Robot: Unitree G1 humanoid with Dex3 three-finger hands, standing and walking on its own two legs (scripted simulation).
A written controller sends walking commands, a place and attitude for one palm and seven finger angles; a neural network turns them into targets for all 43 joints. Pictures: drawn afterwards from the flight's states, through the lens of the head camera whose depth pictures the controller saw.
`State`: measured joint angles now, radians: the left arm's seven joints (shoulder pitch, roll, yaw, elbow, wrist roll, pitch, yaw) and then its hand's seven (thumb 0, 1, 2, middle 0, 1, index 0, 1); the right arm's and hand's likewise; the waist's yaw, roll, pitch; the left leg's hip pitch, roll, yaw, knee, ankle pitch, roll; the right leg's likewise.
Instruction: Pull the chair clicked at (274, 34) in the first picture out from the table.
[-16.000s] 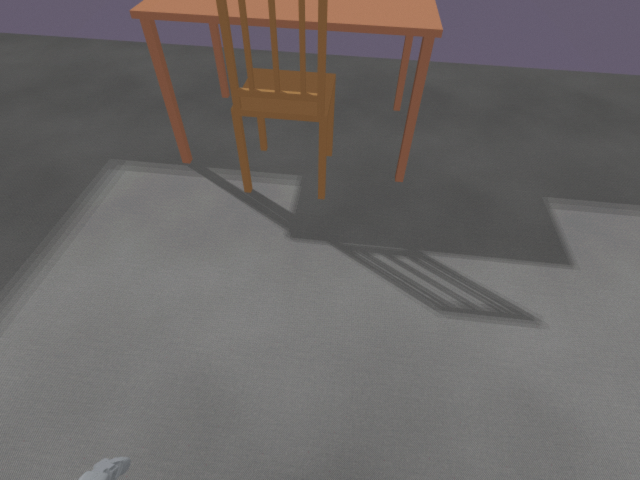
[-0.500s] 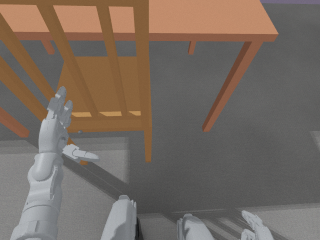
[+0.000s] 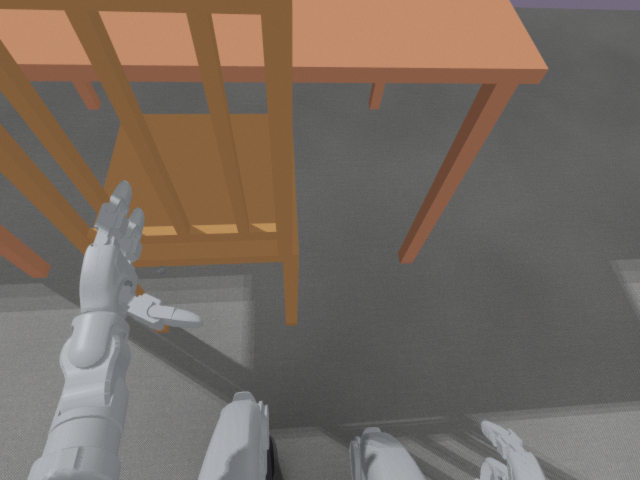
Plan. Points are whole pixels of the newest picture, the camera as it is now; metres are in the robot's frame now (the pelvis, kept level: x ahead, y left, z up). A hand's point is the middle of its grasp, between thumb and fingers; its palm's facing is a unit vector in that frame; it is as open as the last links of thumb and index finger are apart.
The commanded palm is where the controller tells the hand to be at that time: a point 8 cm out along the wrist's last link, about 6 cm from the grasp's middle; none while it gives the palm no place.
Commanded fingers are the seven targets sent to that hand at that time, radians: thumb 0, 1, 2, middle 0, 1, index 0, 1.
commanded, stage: aim the fingers beside a spindle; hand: left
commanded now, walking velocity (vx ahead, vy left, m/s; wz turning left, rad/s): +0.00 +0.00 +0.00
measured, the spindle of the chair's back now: (148, 153) +0.50 +0.23 +0.06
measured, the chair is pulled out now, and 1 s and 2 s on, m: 0.00 0.00 0.00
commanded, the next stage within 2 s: push the fingers through the gap in 0.48 s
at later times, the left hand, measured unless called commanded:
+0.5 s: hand (136, 255) +0.37 +0.22 +0.04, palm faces +0.15 -0.99 -0.07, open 16.9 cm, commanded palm +0.33 +0.26 +0.02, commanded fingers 0.00 -0.50 0.30 -0.06 -0.08 -0.06 -0.08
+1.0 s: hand (155, 243) +0.39 +0.21 +0.02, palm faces +0.06 -1.00 -0.03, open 16.9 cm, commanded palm +0.37 +0.25 +0.02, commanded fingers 0.00 -0.50 0.30 -0.06 -0.08 -0.06 -0.08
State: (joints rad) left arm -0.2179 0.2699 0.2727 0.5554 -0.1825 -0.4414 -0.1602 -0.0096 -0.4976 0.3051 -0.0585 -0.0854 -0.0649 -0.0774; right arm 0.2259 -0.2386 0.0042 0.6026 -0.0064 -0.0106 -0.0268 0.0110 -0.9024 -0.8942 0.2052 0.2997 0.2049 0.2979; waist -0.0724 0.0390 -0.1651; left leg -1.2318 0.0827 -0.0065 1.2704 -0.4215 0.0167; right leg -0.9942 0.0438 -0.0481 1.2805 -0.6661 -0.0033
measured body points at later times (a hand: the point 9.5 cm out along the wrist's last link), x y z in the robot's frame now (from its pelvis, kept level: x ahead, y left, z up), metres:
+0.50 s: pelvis +0.00 +0.00 +0.00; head +0.10 +0.02 +0.44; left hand +0.35 +0.28 +0.04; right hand +0.13 -0.25 -0.11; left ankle +0.09 +0.11 -0.62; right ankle -0.03 -0.13 -0.62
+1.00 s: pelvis +0.00 +0.01 +0.00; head +0.11 +0.03 +0.43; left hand +0.39 +0.27 +0.03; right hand +0.11 -0.25 -0.12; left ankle +0.09 +0.11 -0.62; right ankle -0.03 -0.13 -0.62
